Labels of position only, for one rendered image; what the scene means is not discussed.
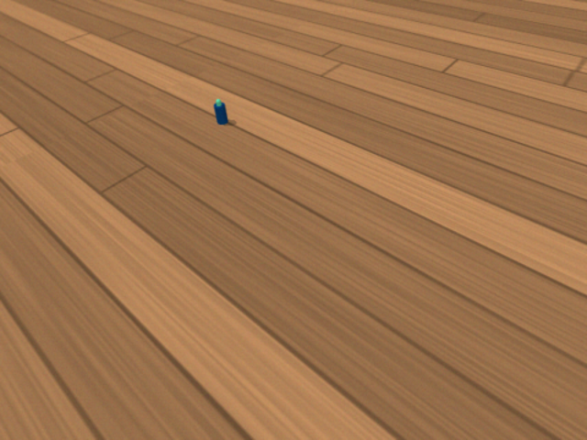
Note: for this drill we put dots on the bottle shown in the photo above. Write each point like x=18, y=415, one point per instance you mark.
x=221, y=113

